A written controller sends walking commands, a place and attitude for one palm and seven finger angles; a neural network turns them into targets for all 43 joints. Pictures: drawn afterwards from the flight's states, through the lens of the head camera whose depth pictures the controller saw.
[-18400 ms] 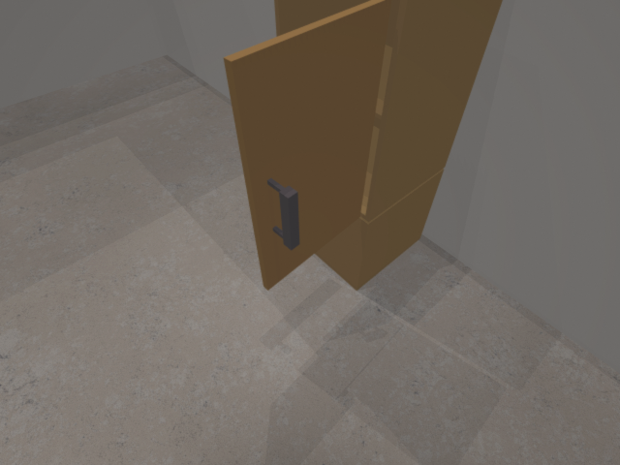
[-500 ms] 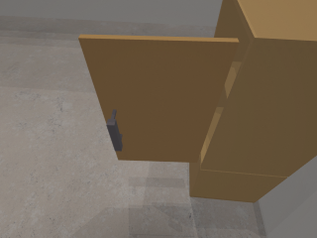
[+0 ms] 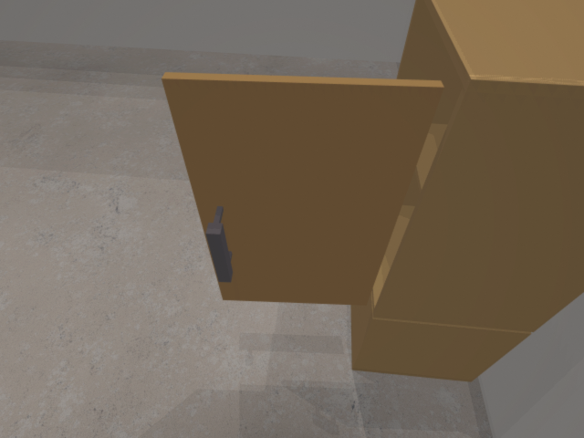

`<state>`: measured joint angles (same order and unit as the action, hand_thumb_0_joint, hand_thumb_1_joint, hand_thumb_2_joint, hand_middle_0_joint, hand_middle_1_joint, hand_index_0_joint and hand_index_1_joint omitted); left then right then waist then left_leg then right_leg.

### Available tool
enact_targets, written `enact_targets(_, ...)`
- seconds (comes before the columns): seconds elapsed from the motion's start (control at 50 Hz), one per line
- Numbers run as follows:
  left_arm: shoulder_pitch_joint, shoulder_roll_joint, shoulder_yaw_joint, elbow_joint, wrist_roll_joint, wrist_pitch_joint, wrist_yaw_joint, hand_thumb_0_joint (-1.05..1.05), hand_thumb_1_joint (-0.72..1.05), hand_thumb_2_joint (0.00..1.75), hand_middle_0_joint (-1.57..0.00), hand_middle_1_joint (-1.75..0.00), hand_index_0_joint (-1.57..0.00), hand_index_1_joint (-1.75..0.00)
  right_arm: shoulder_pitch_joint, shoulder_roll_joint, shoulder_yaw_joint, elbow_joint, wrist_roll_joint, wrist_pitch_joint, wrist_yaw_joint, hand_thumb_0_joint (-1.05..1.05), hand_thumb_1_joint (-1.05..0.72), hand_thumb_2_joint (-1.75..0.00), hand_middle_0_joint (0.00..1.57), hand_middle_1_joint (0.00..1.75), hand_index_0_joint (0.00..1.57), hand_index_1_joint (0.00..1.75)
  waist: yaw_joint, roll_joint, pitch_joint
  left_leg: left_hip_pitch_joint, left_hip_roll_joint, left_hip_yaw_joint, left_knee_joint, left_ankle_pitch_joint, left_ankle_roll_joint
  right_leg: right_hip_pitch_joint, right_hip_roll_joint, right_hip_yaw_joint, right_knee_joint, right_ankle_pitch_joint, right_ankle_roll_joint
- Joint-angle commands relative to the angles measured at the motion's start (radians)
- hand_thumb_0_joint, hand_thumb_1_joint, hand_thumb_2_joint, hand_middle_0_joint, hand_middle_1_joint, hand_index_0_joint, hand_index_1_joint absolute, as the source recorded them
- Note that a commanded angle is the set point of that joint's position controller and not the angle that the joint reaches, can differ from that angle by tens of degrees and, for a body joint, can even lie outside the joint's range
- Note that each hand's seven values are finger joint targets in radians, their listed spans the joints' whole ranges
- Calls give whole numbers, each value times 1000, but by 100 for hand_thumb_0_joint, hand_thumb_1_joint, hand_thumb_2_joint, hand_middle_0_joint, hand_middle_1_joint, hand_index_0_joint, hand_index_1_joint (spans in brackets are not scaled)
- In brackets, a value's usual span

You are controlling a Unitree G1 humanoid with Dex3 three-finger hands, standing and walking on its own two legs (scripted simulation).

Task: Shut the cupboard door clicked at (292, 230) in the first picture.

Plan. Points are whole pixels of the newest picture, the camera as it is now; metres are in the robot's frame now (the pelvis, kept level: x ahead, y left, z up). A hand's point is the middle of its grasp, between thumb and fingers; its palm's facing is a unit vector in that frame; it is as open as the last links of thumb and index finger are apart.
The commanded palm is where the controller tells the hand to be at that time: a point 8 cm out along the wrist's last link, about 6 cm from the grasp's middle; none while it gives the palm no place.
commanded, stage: come to a stop and stand still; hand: left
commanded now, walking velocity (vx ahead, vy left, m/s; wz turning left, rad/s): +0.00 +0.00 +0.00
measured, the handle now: (222, 245) +0.46 +0.16 -0.07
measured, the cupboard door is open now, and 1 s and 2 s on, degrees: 93 93 93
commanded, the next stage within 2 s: look again from close up in 0.86 s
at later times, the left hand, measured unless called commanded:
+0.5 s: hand out of the picture +0.02 +0.19 -0.17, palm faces -0.01 -0.98 -0.18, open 7.3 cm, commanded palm none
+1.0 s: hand out of the picture +0.04 +0.19 -0.17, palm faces -0.01 -0.98 -0.18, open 7.3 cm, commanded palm none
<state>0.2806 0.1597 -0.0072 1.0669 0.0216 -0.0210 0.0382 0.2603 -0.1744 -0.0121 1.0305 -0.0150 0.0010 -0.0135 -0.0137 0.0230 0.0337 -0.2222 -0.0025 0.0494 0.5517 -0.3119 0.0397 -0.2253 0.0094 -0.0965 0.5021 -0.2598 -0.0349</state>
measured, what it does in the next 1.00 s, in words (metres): stands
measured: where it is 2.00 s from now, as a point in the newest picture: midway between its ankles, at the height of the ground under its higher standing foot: outside the picture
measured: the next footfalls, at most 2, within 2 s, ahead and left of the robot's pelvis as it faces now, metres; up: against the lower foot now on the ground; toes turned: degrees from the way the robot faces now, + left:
none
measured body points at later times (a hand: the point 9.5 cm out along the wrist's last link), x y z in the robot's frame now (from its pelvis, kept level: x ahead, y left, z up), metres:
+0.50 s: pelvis +0.02 +0.03 +0.00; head +0.04 +0.03 +0.45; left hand +0.02 +0.25 -0.16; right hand +0.02 -0.19 -0.16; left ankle -0.01 +0.09 -0.73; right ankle +0.01 -0.10 -0.73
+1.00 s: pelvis +0.03 +0.02 +0.01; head +0.06 +0.03 +0.45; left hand +0.04 +0.24 -0.16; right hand +0.04 -0.20 -0.15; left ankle -0.01 +0.09 -0.73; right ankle +0.01 -0.10 -0.73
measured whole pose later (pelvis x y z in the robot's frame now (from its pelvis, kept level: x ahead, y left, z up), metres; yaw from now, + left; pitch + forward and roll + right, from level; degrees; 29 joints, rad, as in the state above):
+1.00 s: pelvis +0.03 +0.02 +0.01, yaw -1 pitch -1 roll +0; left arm 0.25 0.15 -0.01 1.12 0.01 -0.01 0.03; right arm 0.25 -0.16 0.02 1.14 -0.01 -0.03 -0.03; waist 0.01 -0.01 0.07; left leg -0.10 -0.06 0.08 0.40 -0.29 0.07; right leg -0.15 -0.04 -0.06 0.45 -0.28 0.01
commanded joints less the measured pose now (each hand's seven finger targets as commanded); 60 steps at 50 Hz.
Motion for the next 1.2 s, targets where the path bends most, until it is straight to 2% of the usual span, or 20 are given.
enact_targets(0.0, 19, 107, 24, -75, -4, -1, 1, 0, 90, 90, -20, -30, -20, -30, 70, -89, 4, -66, -8, -27, -3, 0, -90, -90, 20, 30, 20, 30, 14, 61, 78, -132, 115, -186, -227, -9, 19, -12, -91, 110, -69, -86, -23)
enact_targets(0.06, 40, 95, 18, -68, -4, 5, -4, 0, 90, 90, -20, -30, -20, -30, 57, -112, 4, -73, -5, -33, -6, 0, -90, -90, 20, 30, 20, 30, 29, -1, 58, -142, 121, -207, -280, -59, 28, 37, -85, 96, -46, -35, -12)
enact_targets(0.18, 40, 96, 13, -52, -8, 3, -4, 0, 90, 90, -20, -30, -20, -30, 79, -98, 13, -34, -2, -40, -9, 0, -90, -90, 20, 30, 20, 30, 28, -29, 37, -70, 109, -174, -272, 59, 27, 46, -101, 105, -64, 31, -9)
enact_targets(0.4, 47, 92, 11, -5, -12, 0, 3, 0, 90, 90, -20, -30, -20, -30, 83, -86, 19, 36, 3, -47, -21, 0, -90, -90, 20, 30, 20, 30, 20, -19, -5, 50, 98, -118, -207, 343, 16, 71, -121, 116, -63, 171, -2)
enact_targets(0.48, 49, 86, 9, 11, -11, 2, 4, 0, 90, 90, -20, -30, -20, -30, 72, -80, 18, 52, 4, -44, -23, 0, -90, -90, 20, 30, 20, 30, 19, -23, 30, 54, 100, -110, -210, 342, 16, 61, -120, 120, -75, 178, -1)
enact_targets(0.52, 50, 84, 8, 17, -12, 4, 4, 0, 90, 90, -20, -30, -20, -30, 66, -84, 19, 57, 4, -43, -24, 0, -90, -90, 20, 30, 20, 30, 19, -6, 26, 60, 100, -111, -216, 339, 13, 63, -120, 120, -74, 171, 0)
enact_targets(0.6, 51, 85, 7, 23, -10, 4, 4, 0, 90, 90, -20, -30, -20, -30, 58, -83, 19, 63, 5, -43, -25, 0, -90, -90, 20, 30, 20, 30, 18, -14, 26, 67, 100, -108, -218, 344, 14, 69, -123, 122, -81, 186, 1)
enact_targets(0.66, 53, 85, 9, 25, -11, 5, 5, 0, 90, 90, -20, -30, -20, -30, 58, -88, 18, 67, 3, -44, -27, 0, -90, -90, 20, 30, 20, 30, 19, -6, 1, 97, 103, -107, -215, 397, 12, 78, -123, 118, -73, 204, 2)
enact_targets(0.76, 51, 86, 10, 27, -11, 5, 6, 0, 90, 90, -20, -30, -20, -30, 53, -89, 18, 73, 4, -44, -28, 0, -90, -90, 20, 30, 20, 30, 20, -15, -3, 110, 104, -105, -211, 425, 11, 87, -127, 116, -76, 229, 3)
enact_targets(0.8, 50, 84, 10, 27, -10, 6, 5, 0, 90, 90, -20, -30, -20, -30, 49, -86, 18, 75, 4, -42, -28, 0, -90, -90, 20, 30, 20, 30, 22, -20, 27, 90, 100, -104, -216, 391, 12, 83, -128, 119, -85, 224, 2)
enact_targets(0.86, 50, 86, 10, 27, -12, 5, 6, 0, 90, 90, -20, -30, -20, -30, 52, -85, 17, 78, 4, -42, -28, 0, -90, -90, 20, 30, 20, 30, 20, -21, 8, 104, 102, -103, -217, 401, 11, 91, -129, 120, -85, 239, 1)
enact_targets(0.92, 47, 87, 11, 25, -12, 6, 6, 0, 90, 90, -20, -30, -20, -30, 56, -81, 18, 83, 4, -42, -29, 0, -90, -90, 20, 30, 20, 30, 21, -27, 21, 93, 101, -106, -223, 398, 11, 95, -129, 117, -84, 234, 0)
enact_targets(0.94, 52, 86, 10, 25, -12, 6, 5, 0, 90, 90, -20, -30, -20, -30, 53, -82, 18, 85, 4, -42, -28, 0, -90, -90, 20, 30, 20, 30, 24, -11, 14, 98, 102, -104, -225, 387, 11, 95, -130, 118, -90, 222, 0)
enact_targets(1.0, 51, 84, 12, 26, -11, 6, 5, 0, 90, 90, -20, -30, -20, -30, 58, -76, 18, 85, 4, -42, -28, 0, -90, -90, 20, 30, 20, 30, 23, -31, 21, 92, 101, -106, -227, 376, 12, 96, -129, 118, -93, 224, 0)
enact_targets(1.02, 49, 85, 12, 26, -12, 6, 5, 0, 90, 90, -20, -30, -20, -30, 59, -77, 19, 89, 4, -42, -28, 0, -90, -90, 20, 30, 20, 30, 23, -18, 19, 94, 101, -104, -228, 380, 10, 99, -131, 117, -93, 223, 0)
enact_targets(1.18, 58, 79, 12, 26, -11, 5, 5, 0, 90, 90, -20, -30, -20, -30, 70, -60, 20, 97, 5, -40, -28, 0, -90, -90, 20, 30, 20, 30, 24, -38, 39, 79, 100, -103, -237, 326, 12, 94, -128, 121, -110, 203, -2)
